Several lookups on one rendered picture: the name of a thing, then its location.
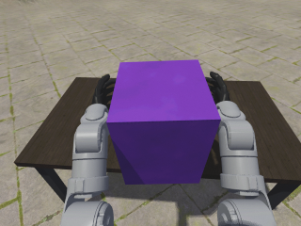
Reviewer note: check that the right robot hand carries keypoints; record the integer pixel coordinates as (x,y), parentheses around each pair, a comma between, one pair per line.
(219,88)

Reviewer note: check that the carton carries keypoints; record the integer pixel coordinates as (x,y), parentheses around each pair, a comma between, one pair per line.
(162,121)

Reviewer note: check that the left robot hand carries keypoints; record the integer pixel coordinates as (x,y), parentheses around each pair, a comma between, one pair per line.
(101,91)

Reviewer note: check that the left robot upper arm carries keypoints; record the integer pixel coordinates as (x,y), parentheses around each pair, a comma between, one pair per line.
(89,213)

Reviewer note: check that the robot right forearm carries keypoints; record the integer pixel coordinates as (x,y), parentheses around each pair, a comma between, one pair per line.
(238,151)

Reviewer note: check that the right robot upper arm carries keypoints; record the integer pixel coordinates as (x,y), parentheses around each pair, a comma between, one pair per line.
(244,212)

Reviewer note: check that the table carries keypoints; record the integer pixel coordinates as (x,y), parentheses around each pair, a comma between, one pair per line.
(278,148)

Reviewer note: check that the robot left forearm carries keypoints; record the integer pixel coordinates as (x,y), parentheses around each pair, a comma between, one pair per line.
(89,154)

